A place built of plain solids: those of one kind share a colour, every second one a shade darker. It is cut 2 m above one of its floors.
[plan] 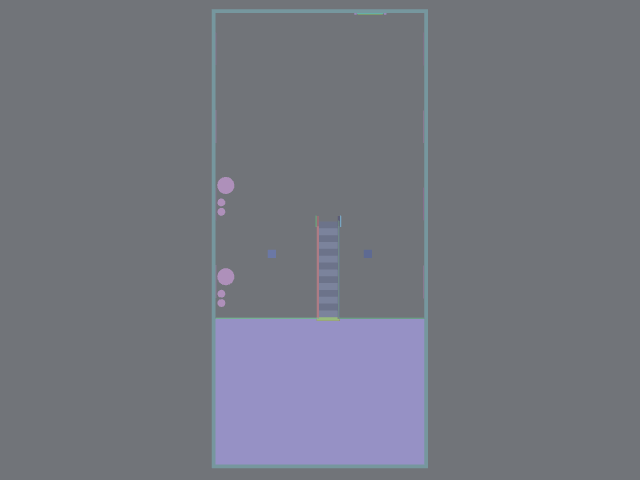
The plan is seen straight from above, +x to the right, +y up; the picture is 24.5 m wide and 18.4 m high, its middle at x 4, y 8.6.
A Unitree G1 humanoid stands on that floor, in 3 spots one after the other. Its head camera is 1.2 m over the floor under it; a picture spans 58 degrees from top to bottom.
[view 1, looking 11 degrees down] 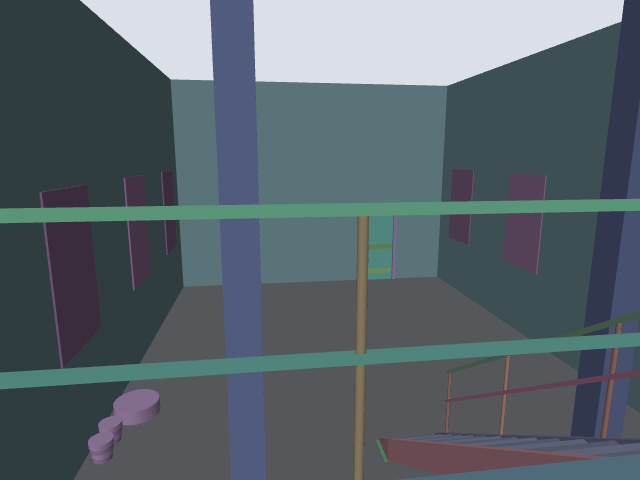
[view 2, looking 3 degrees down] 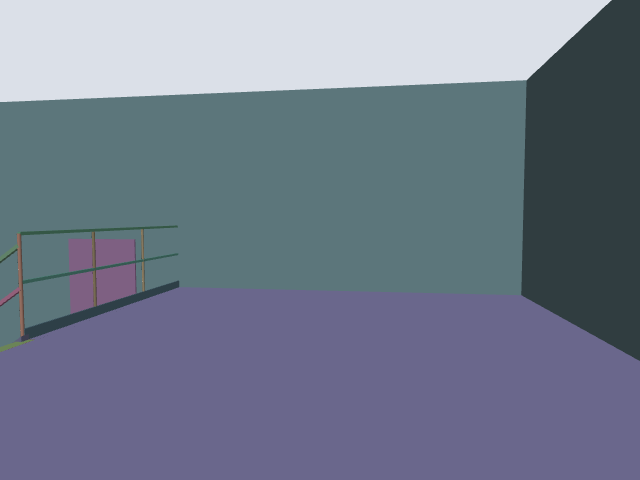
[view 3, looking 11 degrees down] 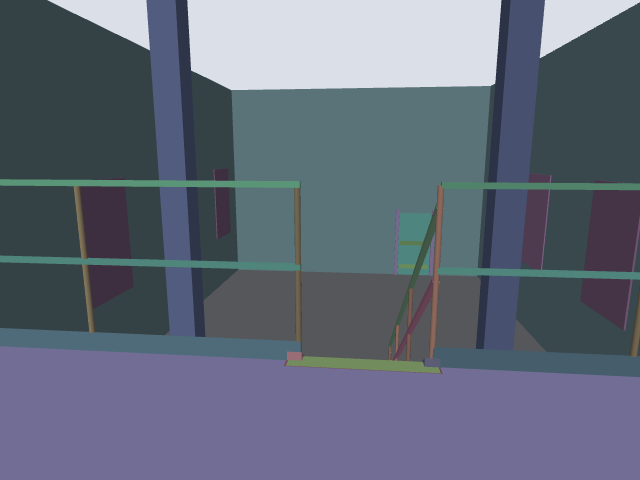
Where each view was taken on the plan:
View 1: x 2.32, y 4.35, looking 82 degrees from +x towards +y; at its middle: wall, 13.32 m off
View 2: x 1.00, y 2.15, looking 8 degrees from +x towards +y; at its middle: wall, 7.07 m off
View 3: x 4.32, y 3.20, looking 96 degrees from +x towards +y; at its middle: wall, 14.44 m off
